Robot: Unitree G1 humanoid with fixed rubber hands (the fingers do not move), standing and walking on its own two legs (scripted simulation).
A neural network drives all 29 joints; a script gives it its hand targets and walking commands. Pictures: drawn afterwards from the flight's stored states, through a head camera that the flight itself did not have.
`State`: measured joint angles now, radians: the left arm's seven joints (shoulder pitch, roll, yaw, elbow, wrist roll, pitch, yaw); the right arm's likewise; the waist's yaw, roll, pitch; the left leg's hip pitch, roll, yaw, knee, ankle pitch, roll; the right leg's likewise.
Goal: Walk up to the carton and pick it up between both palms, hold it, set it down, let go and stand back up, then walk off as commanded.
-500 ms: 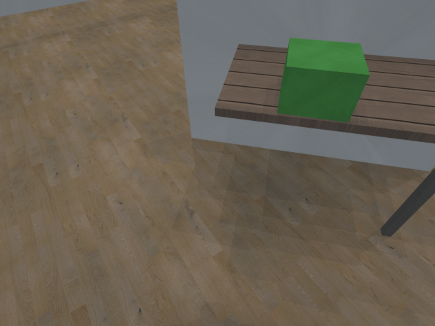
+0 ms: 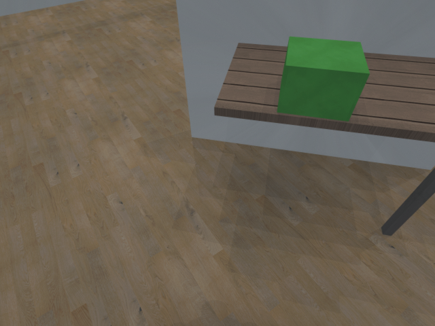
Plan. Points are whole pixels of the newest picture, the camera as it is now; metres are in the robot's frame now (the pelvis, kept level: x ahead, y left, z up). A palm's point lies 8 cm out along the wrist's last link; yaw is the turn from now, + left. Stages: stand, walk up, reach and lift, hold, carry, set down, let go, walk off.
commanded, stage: stand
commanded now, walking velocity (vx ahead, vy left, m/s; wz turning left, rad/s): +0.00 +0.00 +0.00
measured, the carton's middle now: (318, 77) +0.88 -0.32 +0.00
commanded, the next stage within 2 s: none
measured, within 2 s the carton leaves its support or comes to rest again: neither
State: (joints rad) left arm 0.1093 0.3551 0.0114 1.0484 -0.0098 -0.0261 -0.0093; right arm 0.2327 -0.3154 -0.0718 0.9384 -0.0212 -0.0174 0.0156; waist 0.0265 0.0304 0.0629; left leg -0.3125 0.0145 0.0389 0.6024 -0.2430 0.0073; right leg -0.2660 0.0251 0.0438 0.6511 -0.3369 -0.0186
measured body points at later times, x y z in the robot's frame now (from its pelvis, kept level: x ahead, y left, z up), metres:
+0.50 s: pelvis +0.00 -0.01 +0.00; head +0.01 -0.03 +0.45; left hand +0.07 +0.30 -0.11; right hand +0.06 -0.29 -0.14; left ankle +0.05 +0.12 -0.72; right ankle +0.01 -0.11 -0.72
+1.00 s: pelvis +0.00 -0.01 +0.00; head +0.02 -0.03 +0.45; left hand +0.08 +0.30 -0.11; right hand +0.07 -0.29 -0.14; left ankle +0.05 +0.12 -0.72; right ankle +0.01 -0.11 -0.72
